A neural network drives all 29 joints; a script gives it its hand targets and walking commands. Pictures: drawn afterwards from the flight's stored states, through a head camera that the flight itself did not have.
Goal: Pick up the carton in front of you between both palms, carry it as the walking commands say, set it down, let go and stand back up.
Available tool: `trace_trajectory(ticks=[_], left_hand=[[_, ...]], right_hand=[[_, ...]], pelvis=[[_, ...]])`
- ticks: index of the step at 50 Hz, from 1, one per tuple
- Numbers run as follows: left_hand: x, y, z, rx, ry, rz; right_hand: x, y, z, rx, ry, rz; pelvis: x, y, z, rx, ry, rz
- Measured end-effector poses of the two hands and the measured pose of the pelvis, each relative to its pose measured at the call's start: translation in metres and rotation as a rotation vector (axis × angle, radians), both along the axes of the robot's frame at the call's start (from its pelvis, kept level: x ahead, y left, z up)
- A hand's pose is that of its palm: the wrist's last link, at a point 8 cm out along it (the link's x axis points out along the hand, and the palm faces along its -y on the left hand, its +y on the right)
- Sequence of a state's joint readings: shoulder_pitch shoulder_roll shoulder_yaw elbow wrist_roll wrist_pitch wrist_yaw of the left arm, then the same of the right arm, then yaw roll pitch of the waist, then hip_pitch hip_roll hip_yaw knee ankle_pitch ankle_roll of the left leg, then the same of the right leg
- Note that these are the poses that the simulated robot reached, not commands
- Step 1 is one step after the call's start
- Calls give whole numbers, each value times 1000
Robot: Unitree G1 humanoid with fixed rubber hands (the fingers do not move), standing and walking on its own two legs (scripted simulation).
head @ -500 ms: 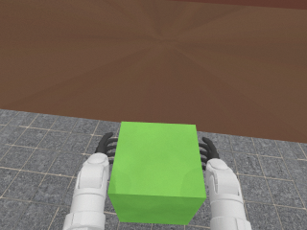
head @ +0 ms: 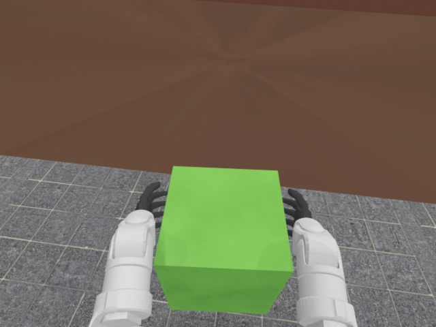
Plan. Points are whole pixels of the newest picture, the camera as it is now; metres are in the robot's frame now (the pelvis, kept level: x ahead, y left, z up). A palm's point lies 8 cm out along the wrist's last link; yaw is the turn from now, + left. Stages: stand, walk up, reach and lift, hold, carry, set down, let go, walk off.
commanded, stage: hold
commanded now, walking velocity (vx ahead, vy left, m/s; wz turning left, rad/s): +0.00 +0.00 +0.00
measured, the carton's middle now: (221, 243) +0.29 +0.00 -0.02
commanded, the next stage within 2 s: carry in 0.44 s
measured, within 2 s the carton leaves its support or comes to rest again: neither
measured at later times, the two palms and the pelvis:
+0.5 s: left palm (145, 216) +0.30 +0.15 +0.05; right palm (301, 224) +0.30 -0.15 +0.05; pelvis +0.01 +0.00 +0.00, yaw +0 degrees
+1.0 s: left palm (153, 164) +0.44 +0.16 +0.06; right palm (282, 164) +0.45 -0.14 +0.06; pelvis +0.18 +0.00 -0.02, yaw +0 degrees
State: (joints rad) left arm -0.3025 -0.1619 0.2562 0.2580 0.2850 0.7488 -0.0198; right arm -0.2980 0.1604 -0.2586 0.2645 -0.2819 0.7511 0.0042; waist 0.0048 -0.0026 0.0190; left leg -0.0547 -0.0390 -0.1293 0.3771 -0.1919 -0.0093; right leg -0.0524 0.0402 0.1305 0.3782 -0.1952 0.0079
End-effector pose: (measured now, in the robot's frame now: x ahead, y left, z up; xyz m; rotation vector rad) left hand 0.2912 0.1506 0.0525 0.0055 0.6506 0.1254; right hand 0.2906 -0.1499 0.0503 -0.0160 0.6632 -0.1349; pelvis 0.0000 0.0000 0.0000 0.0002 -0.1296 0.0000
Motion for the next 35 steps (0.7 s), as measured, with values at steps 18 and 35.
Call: trace_trajectory(ticks=[18, 35], left_hand=[[3, 0, 0, 12, 5, -10], [44, 0, 14, -15, -53, 16]], right_hand=[[3, 0, 0, -12, 5, 7], [44, 1, 14, 12, -54, -13]], pelvis=[[7, 0, 1, 0, 5, -2], [54, 1, -15, 1, 173, 0]])
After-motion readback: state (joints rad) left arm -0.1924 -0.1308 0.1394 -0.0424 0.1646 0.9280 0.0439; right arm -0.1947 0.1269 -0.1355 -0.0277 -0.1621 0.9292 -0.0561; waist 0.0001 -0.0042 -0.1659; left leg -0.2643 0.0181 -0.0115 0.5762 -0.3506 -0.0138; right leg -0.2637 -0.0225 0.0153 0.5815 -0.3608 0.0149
